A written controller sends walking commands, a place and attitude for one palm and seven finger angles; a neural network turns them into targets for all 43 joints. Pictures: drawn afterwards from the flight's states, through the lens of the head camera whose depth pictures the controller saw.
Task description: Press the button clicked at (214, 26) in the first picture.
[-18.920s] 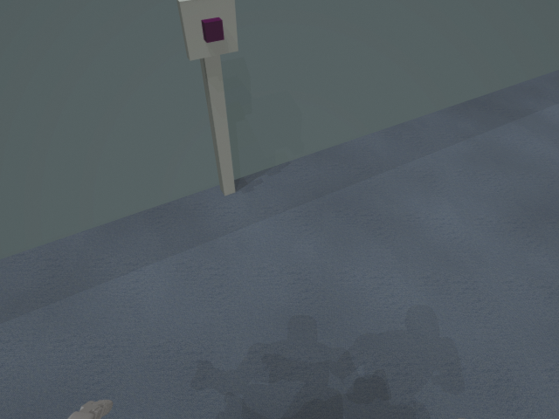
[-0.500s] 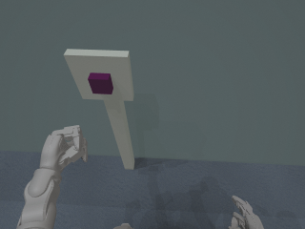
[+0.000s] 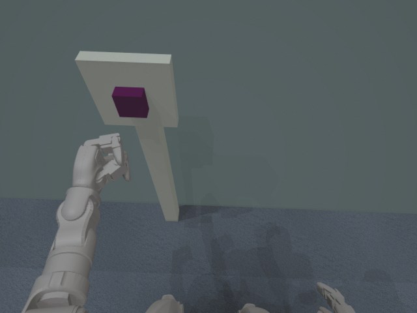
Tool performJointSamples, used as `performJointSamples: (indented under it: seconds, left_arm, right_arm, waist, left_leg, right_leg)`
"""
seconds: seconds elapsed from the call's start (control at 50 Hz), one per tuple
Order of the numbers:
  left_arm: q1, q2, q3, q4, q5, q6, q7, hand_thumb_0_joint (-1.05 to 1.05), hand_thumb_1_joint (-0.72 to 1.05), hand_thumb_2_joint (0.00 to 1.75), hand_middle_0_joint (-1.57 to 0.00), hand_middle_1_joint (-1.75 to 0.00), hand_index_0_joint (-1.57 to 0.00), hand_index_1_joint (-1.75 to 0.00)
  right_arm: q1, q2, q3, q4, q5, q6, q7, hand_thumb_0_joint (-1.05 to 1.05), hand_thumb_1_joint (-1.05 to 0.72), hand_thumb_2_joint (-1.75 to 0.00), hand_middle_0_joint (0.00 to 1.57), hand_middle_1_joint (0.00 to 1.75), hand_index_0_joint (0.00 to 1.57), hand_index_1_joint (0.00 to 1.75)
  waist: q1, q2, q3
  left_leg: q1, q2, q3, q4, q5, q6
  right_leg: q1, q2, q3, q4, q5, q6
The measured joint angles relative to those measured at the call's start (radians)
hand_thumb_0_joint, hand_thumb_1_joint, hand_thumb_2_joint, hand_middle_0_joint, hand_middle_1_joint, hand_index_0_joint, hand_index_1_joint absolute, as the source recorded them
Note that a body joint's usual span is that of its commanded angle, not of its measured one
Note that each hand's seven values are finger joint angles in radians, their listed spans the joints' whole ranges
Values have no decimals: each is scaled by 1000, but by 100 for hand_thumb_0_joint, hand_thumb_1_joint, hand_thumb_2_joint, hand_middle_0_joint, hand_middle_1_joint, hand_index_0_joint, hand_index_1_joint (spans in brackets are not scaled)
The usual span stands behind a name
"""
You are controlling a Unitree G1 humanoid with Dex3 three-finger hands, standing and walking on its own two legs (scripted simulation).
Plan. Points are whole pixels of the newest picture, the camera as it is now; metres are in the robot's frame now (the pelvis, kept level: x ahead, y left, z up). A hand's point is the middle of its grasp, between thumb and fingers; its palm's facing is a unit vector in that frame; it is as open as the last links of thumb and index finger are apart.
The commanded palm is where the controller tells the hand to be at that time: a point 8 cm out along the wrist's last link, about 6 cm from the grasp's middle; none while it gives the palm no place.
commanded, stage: aim a knuckle at the button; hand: left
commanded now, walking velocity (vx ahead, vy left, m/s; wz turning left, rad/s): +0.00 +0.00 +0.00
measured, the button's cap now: (131, 101) +0.52 +0.18 +0.09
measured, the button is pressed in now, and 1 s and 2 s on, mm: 0 0 4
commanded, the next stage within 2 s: press the button with the knuckle in 1.16 s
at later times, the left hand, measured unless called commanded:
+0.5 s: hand (138, 152) +0.42 +0.15 +0.05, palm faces -0.02 -1.00 -0.02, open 3.1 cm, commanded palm +0.39 +0.21 +0.05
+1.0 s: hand (141, 146) +0.43 +0.15 +0.05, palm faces +0.01 -1.00 -0.03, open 3.1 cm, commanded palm +0.40 +0.20 +0.05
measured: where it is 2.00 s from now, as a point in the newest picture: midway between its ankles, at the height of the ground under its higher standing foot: outside the picture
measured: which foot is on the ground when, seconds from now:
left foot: down 0.00-1.00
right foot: down 0.00-1.00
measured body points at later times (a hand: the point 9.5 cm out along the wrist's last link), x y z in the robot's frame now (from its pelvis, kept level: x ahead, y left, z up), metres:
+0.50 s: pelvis +0.00 +0.00 -0.01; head +0.07 +0.00 +0.44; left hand +0.41 +0.21 +0.05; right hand +0.05 -0.26 -0.13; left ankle +0.03 +0.11 -0.69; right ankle -0.01 -0.11 -0.69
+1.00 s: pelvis +0.00 +0.00 -0.01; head +0.08 +0.00 +0.43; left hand +0.42 +0.20 +0.05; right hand +0.07 -0.26 -0.13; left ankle +0.03 +0.11 -0.69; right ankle -0.01 -0.11 -0.69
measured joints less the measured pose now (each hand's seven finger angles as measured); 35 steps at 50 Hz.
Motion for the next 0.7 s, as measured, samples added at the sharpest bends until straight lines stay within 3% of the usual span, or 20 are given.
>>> performJointSamples:
  seconds: [0.12,0.2,0.3,0.36,0.5,0.62,0.7]
  left_arm:
    - [-132,2,-13,146,26,-17,9,1,90,90,-130,-150,-130,-150]
    - [-205,11,16,228,43,-11,27,1,90,90,-130,-150,-130,-150]
    - [-233,19,56,236,55,-57,54,2,90,90,-129,-149,-130,-150]
    - [-215,25,59,225,55,-70,56,2,90,90,-129,-149,-130,-150]
    - [-191,14,34,277,41,-29,37,1,90,90,-129,-150,-130,-150]
    - [-157,-16,25,208,52,-103,70,2,90,90,-130,-150,-130,-150]
    - [-219,-7,9,258,69,-117,82,2,90,90,-130,-150,-130,-150]
  right_arm:
    - [12,-6,1,25,-2,26,8,1,-91,-90,20,30,20,30]
    - [18,-4,0,23,-8,44,10,1,-91,-90,20,30,20,30]
    - [45,-1,-9,27,-17,56,18,1,-91,-90,20,30,20,30]
    - [68,-1,-14,26,-16,72,26,1,-91,-90,20,30,20,30]
    - [87,-1,-8,8,-5,104,32,1,-91,-90,20,30,20,30]
    - [54,1,-14,7,-11,90,25,1,-91,-90,20,30,20,30]
    - [23,-1,-10,20,-11,86,23,1,-91,-90,20,30,20,30]
  waist:
    - [-14,0,-7]
    - [-34,-5,-2]
    - [-47,-3,-11]
    - [-45,4,-26]
    - [-37,7,-29]
    - [-30,0,-14]
    - [-31,2,-14]
  left_leg:
    - [-43,-1,-4,28,-4,2]
    - [-75,3,2,42,-3,3]
    - [-96,11,12,52,-9,3]
    - [-85,14,19,46,-12,3]
    - [-62,11,18,25,-4,5]
    - [-74,12,13,39,-5,5]
    - [-89,8,4,57,-10,5]
  right_leg:
    - [-41,-3,-3,29,-6,1]
    - [-78,0,3,45,-5,0]
    - [-104,7,14,55,-4,0]
    - [-98,10,22,50,-4,1]
    - [-73,8,20,28,2,2]
    - [-82,9,16,40,1,1]
    - [-92,5,8,55,-6,2]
